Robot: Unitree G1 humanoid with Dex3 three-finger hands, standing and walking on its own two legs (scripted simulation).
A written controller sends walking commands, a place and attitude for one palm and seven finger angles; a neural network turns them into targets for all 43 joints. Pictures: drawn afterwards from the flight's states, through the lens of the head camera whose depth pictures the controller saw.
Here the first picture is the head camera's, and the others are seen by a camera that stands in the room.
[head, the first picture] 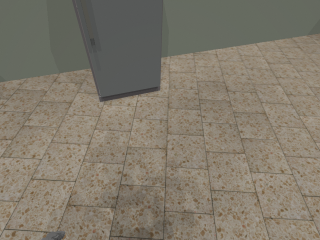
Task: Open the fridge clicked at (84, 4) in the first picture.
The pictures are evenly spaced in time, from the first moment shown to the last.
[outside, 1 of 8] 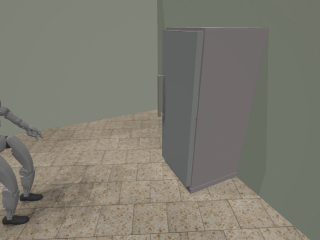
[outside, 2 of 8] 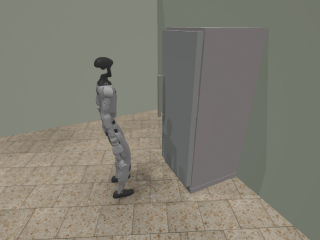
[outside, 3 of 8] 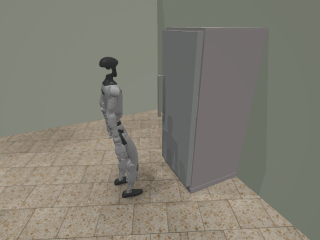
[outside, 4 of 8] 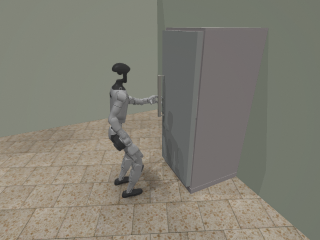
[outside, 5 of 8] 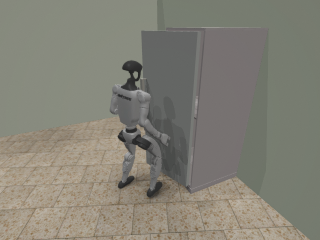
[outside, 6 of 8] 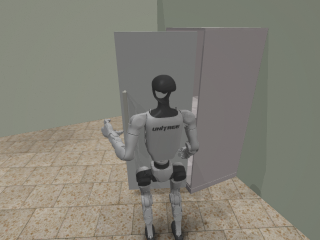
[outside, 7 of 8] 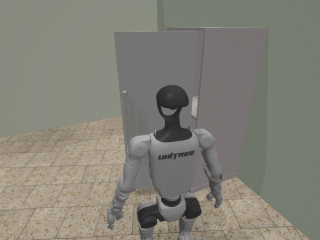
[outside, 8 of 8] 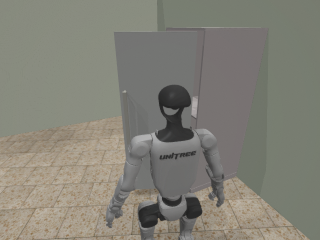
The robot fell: no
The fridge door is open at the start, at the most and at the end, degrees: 0 75 69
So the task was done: yes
